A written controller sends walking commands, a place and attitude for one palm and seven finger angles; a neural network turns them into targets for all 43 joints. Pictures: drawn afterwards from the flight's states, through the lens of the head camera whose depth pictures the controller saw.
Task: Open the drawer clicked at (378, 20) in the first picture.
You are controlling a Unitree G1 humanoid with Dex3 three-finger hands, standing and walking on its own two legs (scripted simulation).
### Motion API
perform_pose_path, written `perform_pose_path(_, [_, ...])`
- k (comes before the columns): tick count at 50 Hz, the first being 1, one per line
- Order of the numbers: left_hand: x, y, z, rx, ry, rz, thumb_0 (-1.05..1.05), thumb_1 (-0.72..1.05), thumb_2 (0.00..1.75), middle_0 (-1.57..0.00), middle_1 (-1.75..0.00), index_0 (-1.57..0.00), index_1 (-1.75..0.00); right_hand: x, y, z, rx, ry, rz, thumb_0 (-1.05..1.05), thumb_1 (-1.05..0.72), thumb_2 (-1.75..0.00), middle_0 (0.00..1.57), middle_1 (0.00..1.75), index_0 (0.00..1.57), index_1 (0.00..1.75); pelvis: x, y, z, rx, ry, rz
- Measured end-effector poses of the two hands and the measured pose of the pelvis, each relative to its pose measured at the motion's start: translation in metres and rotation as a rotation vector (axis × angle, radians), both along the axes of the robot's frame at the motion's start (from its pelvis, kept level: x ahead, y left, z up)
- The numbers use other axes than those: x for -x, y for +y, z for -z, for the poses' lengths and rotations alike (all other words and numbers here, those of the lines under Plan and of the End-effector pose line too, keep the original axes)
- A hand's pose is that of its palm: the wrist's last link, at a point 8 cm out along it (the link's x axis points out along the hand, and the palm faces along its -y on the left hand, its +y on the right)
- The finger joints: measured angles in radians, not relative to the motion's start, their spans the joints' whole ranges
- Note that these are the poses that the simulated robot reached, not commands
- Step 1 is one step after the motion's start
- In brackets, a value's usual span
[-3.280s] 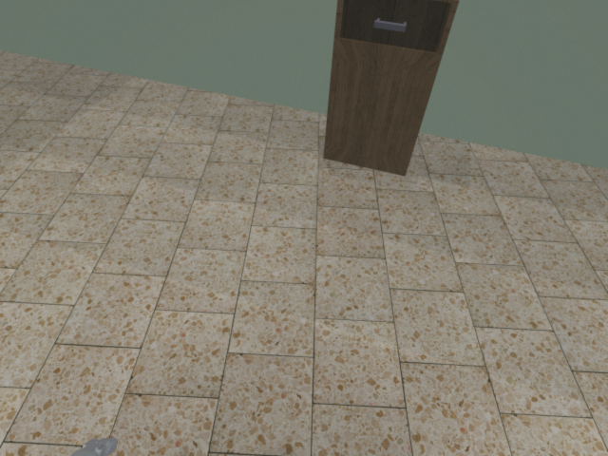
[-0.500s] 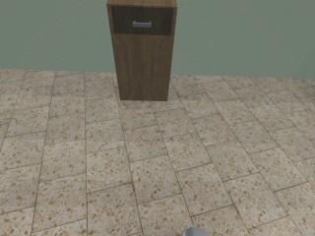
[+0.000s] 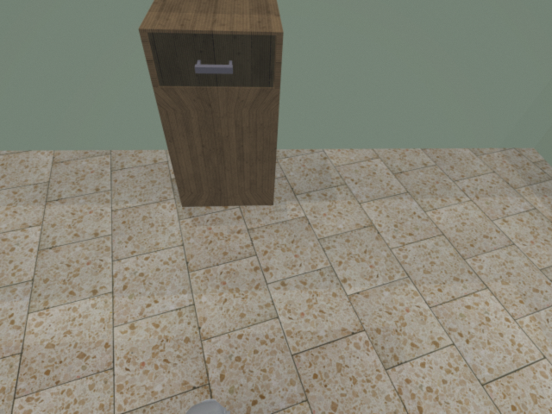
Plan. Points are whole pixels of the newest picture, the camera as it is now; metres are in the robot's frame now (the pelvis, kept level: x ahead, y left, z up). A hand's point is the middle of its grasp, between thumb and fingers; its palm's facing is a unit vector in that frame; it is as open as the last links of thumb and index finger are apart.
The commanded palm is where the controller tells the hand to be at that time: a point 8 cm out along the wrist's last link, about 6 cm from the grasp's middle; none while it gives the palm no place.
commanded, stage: walk to a spot facing it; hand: left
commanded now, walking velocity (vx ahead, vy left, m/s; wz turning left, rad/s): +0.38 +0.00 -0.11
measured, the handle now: (214, 66) +1.13 +0.26 -0.04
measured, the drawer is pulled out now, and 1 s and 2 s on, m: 0.00 0.00 0.00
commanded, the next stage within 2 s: turn to face it in 0.50 s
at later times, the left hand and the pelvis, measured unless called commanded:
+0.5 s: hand (172, 335) +0.29 +0.21 -0.17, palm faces -0.15 -0.97 -0.17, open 7.3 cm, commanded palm none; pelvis +0.20 +0.04 +0.00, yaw -11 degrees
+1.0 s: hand (229, 251) +0.48 +0.13 -0.16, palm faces -0.11 -0.98 -0.17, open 7.2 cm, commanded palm none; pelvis +0.34 -0.02 -0.01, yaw -7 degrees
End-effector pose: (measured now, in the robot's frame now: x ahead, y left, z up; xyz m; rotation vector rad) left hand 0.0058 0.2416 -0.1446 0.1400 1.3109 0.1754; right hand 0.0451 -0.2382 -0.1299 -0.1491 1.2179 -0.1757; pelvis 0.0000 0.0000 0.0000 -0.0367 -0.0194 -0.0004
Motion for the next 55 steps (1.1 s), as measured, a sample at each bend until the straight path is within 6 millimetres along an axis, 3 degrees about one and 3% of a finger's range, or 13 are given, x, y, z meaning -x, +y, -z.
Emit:
perform_pose_path(5, [-0.002,0.018,0.023,0.052,0.103,-0.049,-0.01,0.92,0.9,-0.2,-0.3,-0.2,-0.3,-0.084,0.018,-0.006,0.057,-0.1,-0.06,0.01,-0.93,-0.9,0.19,0.3,0.19,0.29,-0.049,0.027,0.013,0.011,-0.012,0.005])
perform_pose_path(8, [-0.02,0.028,0.025,0.069,0.158,-0.032,0.0,0.92,0.9,-0.2,-0.3,-0.2,-0.29,-0.106,0.031,-0.009,0.07,-0.132,-0.048,0.0,-0.92,-0.9,0.19,0.3,0.2,0.29,-0.072,0.04,0.013,0.0,-0.019,0.032])
perform_pose_path(11, [-0.056,0.035,0.017,0.074,0.149,-0.003,0.0,0.91,0.9,-0.2,-0.3,-0.2,-0.29,-0.106,0.047,-0.011,0.055,-0.093,-0.006,0.0,-0.92,-0.9,0.19,0.3,0.2,0.29,-0.094,0.048,0.004,-0.008,-0.019,0.055])
perform_pose_path(16, [-0.132,0.039,0.005,0.068,0.083,0.045,0.0,0.91,0.9,-0.2,-0.3,-0.2,-0.29,-0.084,0.063,-0.008,0.028,0.04,0.095,0.0,-0.94,-0.9,0.2,0.3,0.2,0.29,-0.133,0.055,-0.006,-0.021,-0.01,0.099])
perform_pose_path(23, [-0.246,0.029,0.0,0.044,0.022,0.156,0.01,0.93,0.9,-0.2,-0.3,-0.19,-0.29,-0.049,0.088,0.001,-0.054,0.233,0.243,0.0,-0.93,-0.9,0.2,0.3,0.2,0.29,-0.187,0.046,-0.004,-0.035,-0.009,0.168])
perform_pose_path(29, [-0.366,-0.01,-0.001,0.023,-0.068,0.304,0.01,0.92,0.9,-0.2,-0.3,-0.19,-0.29,-0.039,0.095,0.011,-0.128,0.372,0.368,0.0,-0.91,-0.9,0.2,0.3,0.2,0.29,-0.237,0.021,0.008,-0.04,-0.009,0.232])
perform_pose_path(32, [-0.423,-0.039,0.003,0.012,-0.153,0.365,0.01,0.92,0.9,-0.2,-0.3,-0.19,-0.29,-0.049,0.085,0.023,-0.158,0.42,0.409,0.01,-0.91,-0.9,0.2,0.3,0.2,0.29,-0.266,0.0,0.021,-0.042,-0.013,0.257])
perform_pose_path(34, [-0.45,-0.054,0.006,0.003,-0.214,0.372,0.0,0.91,0.9,-0.2,-0.3,-0.19,-0.29,-0.065,0.07,0.033,-0.163,0.425,0.417,0.01,-0.91,-0.9,0.2,0.3,0.2,0.29,-0.28,-0.012,0.029,-0.049,-0.015,0.262])
perform_pose_path(37, [-0.467,-0.069,0.0,0.004,-0.235,0.373,0.0,0.91,0.9,-0.2,-0.3,-0.2,-0.29,-0.111,0.041,0.038,-0.128,0.348,0.399,0.01,-0.91,-0.9,0.2,0.3,0.2,0.29,-0.294,-0.021,0.024,-0.038,-0.027,0.258])
perform_pose_path(40, [-0.47,-0.08,-0.007,0.012,-0.219,0.367,0.0,0.91,0.9,-0.2,-0.3,-0.2,-0.29,-0.168,0.013,0.033,-0.085,0.226,0.358,0.01,-0.91,-0.9,0.2,0.3,0.2,0.29,-0.307,-0.025,0.014,-0.031,-0.022,0.243])
perform_pose_path(44, [-0.474,-0.084,-0.013,0.027,-0.232,0.307,-0.01,0.93,0.9,-0.2,-0.3,-0.2,-0.3,-0.234,-0.009,0.023,-0.052,0.099,0.284,0.0,-0.91,-0.9,0.19,0.3,0.19,0.29,-0.321,-0.027,0.007,-0.027,-0.014,0.198])
perform_pose_path(49, [-0.473,-0.069,-0.012,0.041,-0.242,0.226,-0.02,0.93,0.9,-0.21,-0.3,-0.2,-0.3,-0.292,-0.02,0.012,-0.015,0.044,0.18,0.01,-0.93,-0.9,0.19,0.3,0.19,0.29,-0.335,-0.022,0.005,-0.018,-0.015,0.14])
perform_pose_path(55, [-0.443,-0.025,0.013,0.038,-0.157,0.107,-0.01,0.92,0.9,-0.21,-0.3,-0.2,-0.3,-0.346,-0.011,0.006,0.038,-0.002,0.067,0.0,-0.92,-0.9,0.19,0.3,0.19,0.29,-0.351,-0.002,0.015,0.002,-0.011,0.077])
